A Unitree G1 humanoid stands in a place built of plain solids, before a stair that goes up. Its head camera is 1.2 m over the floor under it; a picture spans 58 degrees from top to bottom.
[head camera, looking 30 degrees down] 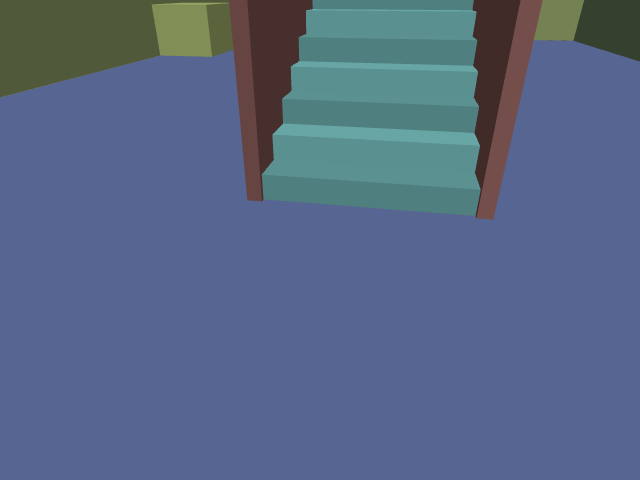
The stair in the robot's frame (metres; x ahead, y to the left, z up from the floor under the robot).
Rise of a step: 0.18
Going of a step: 0.29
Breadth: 1.35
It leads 10 degrees to the right of straight ahead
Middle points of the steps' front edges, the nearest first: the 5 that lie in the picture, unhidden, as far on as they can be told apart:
2.49 -0.29 0.18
2.77 -0.34 0.35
3.05 -0.39 0.53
3.34 -0.44 0.70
3.62 -0.50 0.88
